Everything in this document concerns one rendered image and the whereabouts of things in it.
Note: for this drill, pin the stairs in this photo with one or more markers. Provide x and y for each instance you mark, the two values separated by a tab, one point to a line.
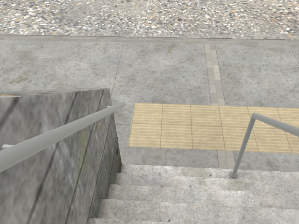
156	194

